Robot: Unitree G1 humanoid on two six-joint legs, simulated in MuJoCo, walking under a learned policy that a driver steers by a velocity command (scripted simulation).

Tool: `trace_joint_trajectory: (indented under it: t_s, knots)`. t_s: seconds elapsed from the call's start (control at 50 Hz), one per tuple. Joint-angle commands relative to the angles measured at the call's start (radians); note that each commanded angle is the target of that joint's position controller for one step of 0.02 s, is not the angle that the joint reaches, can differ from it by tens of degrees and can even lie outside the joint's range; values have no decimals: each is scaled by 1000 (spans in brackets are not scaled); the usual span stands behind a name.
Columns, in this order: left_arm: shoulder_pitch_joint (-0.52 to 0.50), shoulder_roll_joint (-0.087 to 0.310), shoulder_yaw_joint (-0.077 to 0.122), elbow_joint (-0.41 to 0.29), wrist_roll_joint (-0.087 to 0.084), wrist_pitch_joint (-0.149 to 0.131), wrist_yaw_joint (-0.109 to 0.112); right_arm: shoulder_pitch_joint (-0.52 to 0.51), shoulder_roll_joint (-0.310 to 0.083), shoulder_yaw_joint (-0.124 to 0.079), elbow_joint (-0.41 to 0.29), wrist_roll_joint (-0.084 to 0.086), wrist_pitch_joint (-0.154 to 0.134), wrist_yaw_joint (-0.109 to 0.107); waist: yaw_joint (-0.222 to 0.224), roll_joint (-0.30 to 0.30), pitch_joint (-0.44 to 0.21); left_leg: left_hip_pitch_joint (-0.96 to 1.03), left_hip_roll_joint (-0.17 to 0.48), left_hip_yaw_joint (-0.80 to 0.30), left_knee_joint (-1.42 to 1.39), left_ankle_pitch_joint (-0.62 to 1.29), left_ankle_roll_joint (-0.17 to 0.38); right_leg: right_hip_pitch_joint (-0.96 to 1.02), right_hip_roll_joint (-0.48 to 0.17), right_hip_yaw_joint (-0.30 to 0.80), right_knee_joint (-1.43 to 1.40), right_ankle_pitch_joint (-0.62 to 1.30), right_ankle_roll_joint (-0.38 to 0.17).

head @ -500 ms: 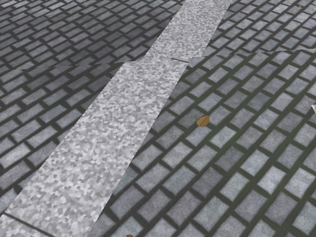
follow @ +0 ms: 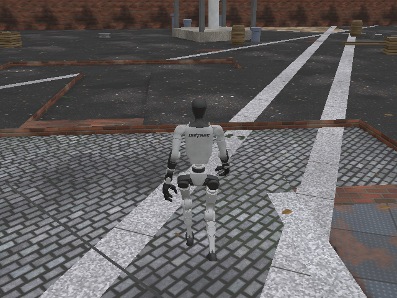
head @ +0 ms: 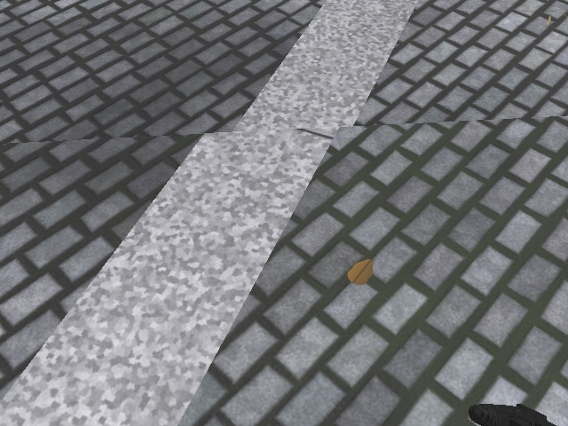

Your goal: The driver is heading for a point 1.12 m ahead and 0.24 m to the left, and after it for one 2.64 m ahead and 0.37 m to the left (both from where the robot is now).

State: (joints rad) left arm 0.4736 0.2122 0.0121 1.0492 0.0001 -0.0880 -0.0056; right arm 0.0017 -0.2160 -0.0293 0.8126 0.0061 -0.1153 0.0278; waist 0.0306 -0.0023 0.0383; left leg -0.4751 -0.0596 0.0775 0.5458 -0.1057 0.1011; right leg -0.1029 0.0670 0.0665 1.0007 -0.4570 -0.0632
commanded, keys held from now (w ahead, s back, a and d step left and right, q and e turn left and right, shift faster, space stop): w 0.96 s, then w+q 0.04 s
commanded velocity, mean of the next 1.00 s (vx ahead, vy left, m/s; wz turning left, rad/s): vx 0.50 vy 0.00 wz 0.00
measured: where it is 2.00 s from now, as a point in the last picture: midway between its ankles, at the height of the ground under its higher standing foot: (284, 209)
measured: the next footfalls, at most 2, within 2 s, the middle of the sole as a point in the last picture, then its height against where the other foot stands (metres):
right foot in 0.46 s outside the picture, level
left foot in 1.04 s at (282, 313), level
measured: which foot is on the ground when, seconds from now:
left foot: down 0.00-0.48, up 0.50-1.00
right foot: up 0.00-0.44, down 0.46-1.00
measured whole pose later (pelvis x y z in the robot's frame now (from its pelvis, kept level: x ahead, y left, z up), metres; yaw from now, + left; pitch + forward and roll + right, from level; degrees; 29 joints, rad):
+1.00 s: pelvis +0.54 -0.05 +0.01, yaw +2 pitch +3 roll -2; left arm 0.43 0.24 0.05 1.01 -0.01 -0.07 0.01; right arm 0.00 -0.22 -0.03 0.83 0.02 -0.09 0.04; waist 0.07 0.03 0.01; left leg -0.56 0.04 0.03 0.52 -0.02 0.08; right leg 0.10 0.03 -0.05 0.23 -0.37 -0.01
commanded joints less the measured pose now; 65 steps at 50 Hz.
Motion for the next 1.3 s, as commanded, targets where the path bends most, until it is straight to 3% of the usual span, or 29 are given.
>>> trace_joint_trajectory:
  t_s: [0.02, 0.04, 0.1, 0.2, 0.34, 0.4, 0.44, 0.46, 0.48, 0.5, 0.52, 0.54, 0.58, 0.68, 0.8, 0.92, 0.98, 1.02, 1.04, 1.06, 1.08, 1.1, 1.12, 1.14, 1.16, 1.18, 1.2, 1.24, 1.3]
  knots:
    - [-92, 139, 23, -126, -45, -57, -12, 208, -106, -33, 40, 7, 2, -5, -94, 34, -113, 536, 368, -561, -328, -152, 219, -595, -114, 59, 400, 97, -18]
    - [-122, 137, 33, -131, -37, -49, -1, 160, -75, -20, 35, -2, -6, 6, -55, -28, -59, 391, 330, -464, -362, -56, 191, -550, -145, 34, 350, 147, -13]
    - [-45, 60, 31, -123, -22, -9, 16, 164, -69, -12, 69, -9, -13, 19, 19, 36, -28, 187, 255, -295, -431, 29, 173, -426, -203, 19, 235, 181, 12]
    - [-255, 83, 39, -209, 0, -3, 28, 278, -148, -27, 115, -8, -9, -13, -26, 42, 8, 203, 229, -205, -451, 104, 153, -552, -231, -16, -65, 425, 56]
    - [-498, 77, 28, -282, -21, -15, -2, 410, -180, -33, 161, 16, 13, -24, -112, 59, 27, 389, 261, -188, -391, 56, 107, -522, -164, -53, -420, 515, 53]
    - [-504, 105, 35, -304, -22, -26, -20, 411, -192, -40, 171, 17, 28, -29, -89, 71, 24, 475, 311, -217, -323, 85, 88, -486, -149, -52, -485, 403, 15]
    - [-363, 147, 59, -268, -18, -33, -21, 373, -196, -40, 162, 15, 39, -31, -2, 77, -50, 469, 278, -184, -165, 315, 55, -278, -100, -94, -531, 361, -22]
    - [-179, 207, 86, -215, -15, -36, -14, 364, -163, -27, 150, 4, 40, -30, 72, 42, -169, 378, 215, -130, 60, 368, 25, -23, -127, -61, -517, 385, -62]
    - [-14, 320, 114, -188, 4, -33, -9, 430, -74, 3, 121, -8, 26, -26, 89, -152, -338, 27, 89, -41, 458, 80, -44, 381, -377, 288, -525, 361, -191]
    - [29, 292, 107, -169, -3, -25, -16, 475, -39, 16, 135, 7, 1, -21, 79, -307, -426, -218, -3, -121, 685, -441, -63, 523, -486, 645, -677, 232, -283]
    - [-37, 213, 82, -183, -8, -27, -18, 405, -157, -12, 124, 29, -15, -16, 76, -205, -307, -314, 64, -195, 784, -415, -40, 427, -453, 572, -697, 180, -234]
    - [-129, 172, 68, -207, -8, -26, -16, 326, -178, -19, 101, 39, -21, -16, 51, -140, -204, -322, 117, -170, 774, -321, -27, 288, -417, 420, -711, 235, -194]
    - [-246, 119, 49, -225, 1, -27, -25, 283, -154, -28, 95, 12, -3, -28, -12, -54, -91, -231, 188, -149, 652, -181, -35, 54, -331, 238, -788, 366, -156]
    - [-189, 151, 60, -173, 4, -34, -19, 257, -104, -31, 78, 3, 36, -35, -47, -55, -33, -222, 205, -132, 486, -38, -73, -36, -290, 90, -865, 557, -171]
    - [-98, 166, 60, -130, -6, -20, 6, 40, -76, -25, 12, 3, 28, -21, 9, -56, 8, -224, 171, -95, 148, 212, -79, 7, -256, 1, -894, 531, -131]
    - [-14, 178, 67, -74, -15, 3, 15, -110, -82, -18, -50, 15, 14, 9, 43, -58, 61, -259, 144, -87, -1, 142, -49, 185, -323, 9, -834, 545, -123]
    - [-52, 201, 77, -75, -16, 15, 21, -50, -115, -30, -45, 17, 5, 21, -10, -87, 11, -122, 101, -48, -33, 40, -11, 228, -335, -13, -736, 771, -97]
    - [-86, 190, 73, -87, -7, 25, 24, 195, -182, -69, 31, 14, 9, 15, -129, -81, -144, 233, 33, 3, -43, 56, 41, 163, -262, -94, -447, 1031, -51]
    - [-79, 168, 61, -111, 10, 23, 27, 377, -252, -91, 70, 7, 14, 7, -184, 24, -275, 544, 193, -209, -22, 84, 106, -63, -208, -139, -137, 771, -11]
    - [38, 28, 19, -121, 16, -6, 8, 445, -325, -105, 89, 5, 19, 10, -113, 291, -397, 884, 411, -726, -144, -100, 291, -486, -11, -105, 219, 66, 58]
    - [-19, 108, 34, -116, -9, -39, -1, 429, -237, -81, 83, 14, 23, 10, -140, 225, -397, 898, 406, -841, -242, -215, 276, -624, -37, 30, 355, -87, 40]
    - [-125, 166, 49, -154, -36, -62, -6, 338, -196, -71, 61, 14, 20, 6, -131, 179, -242, 771, 371, -698, -255, -178, 225, -703, -90, 31, 368, -15, 20]
    - [-189, 173, 50, -172, -35, -70, 1, 257, -172, -63, 33, 7, 18, 6, -104, 65, -170, 617, 332, -578, -274, -79, 197, -666, -137, 18, 314, 79, 13]
    - [-228, 172, 60, -177, -12, -66, 11, 205, -133, -50, 22, -2, 19, 11, -69, -4, -100, 464, 285, -482, -298, 43, 165, -605, -166, 6, 232, 137, 13]
    - [-163, 35, 1, -158, 153, -45, -8, 306, -44, -20, 87, -97, -3, -13, -48, 62, -100, 407, 255, -438, -339, -78, 182, -522, -191, 55, 158, 143, -3]
    - [-170, 5, 2, -164, 152, -28, -17, 310, -37, -21, 87, -90, -11, -15, -36, 86, -29, 343, 233, -432, -374, -133, 186, -523, -184, 41, 114, 135, 4]
    - [-181, 42, 6, -169, 128, -15, -24, 278, -61, -26, 76, -69, -22, -10, -26, 79, -23, 315, 218, -407, -395, -182, 182, -528, -176, 20, 67, 129, 12]
    - [-243, 83, 10, -186, 92, -7, -21, 274, -103, -32, 67, -67, -41, 11, -34, 45, -16, 253, 209, -379, -409, -136, 189, -530, -178, -8, -35, 235, 37]
    - [-369, 46, -13, -232, 91, 12, -13, 331, -112, -32, 85, -69, -37, 43, -61, 37, 8, 180, 197, -341, -401, -10, 194, -477, -170, -38, -253, 421, 61]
